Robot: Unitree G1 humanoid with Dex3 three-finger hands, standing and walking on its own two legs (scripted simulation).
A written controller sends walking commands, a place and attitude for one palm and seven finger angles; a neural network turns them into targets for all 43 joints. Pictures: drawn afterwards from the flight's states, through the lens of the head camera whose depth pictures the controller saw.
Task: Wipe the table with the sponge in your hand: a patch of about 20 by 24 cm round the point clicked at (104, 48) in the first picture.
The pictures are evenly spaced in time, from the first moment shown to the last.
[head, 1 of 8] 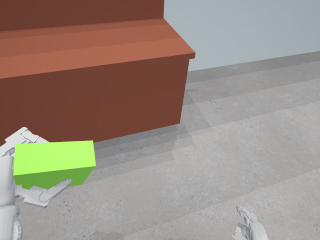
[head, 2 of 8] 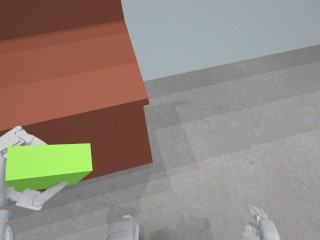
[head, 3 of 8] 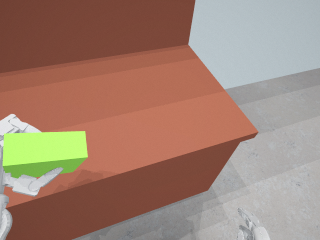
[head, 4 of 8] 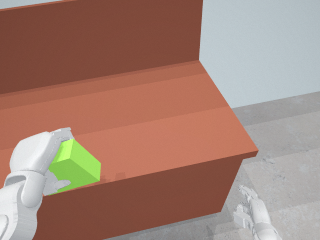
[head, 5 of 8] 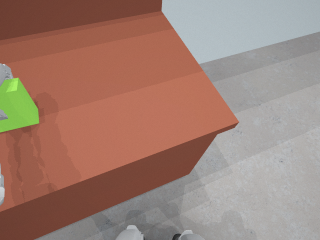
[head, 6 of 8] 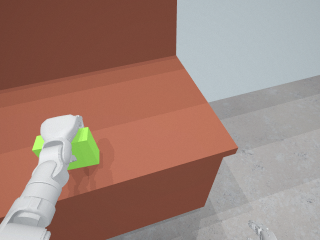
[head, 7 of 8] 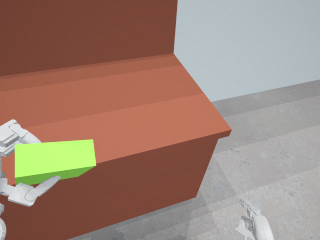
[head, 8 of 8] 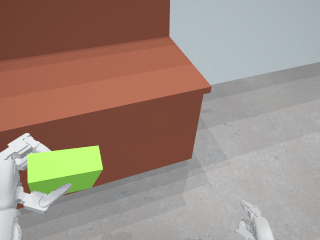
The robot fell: no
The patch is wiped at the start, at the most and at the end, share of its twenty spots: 0.00 1.00 1.00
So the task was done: yes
